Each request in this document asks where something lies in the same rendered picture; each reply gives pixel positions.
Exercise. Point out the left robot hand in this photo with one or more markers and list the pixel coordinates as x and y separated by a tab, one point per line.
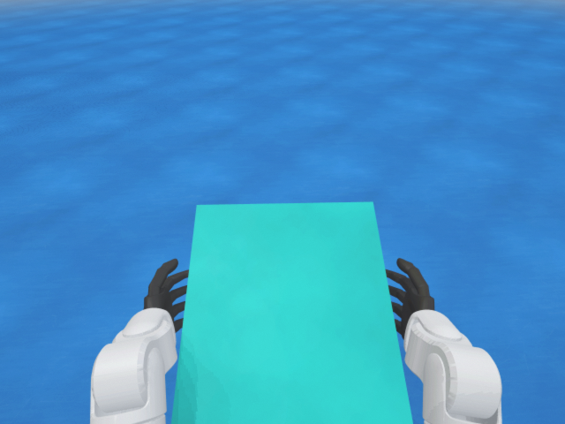
160	296

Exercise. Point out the right robot hand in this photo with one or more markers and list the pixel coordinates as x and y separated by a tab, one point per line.
415	298

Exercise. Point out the carton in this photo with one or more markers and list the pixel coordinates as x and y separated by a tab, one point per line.
288	319

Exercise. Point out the right robot forearm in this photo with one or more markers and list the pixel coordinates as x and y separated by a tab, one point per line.
461	383

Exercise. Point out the left robot forearm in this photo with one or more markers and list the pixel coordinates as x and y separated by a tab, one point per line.
128	377

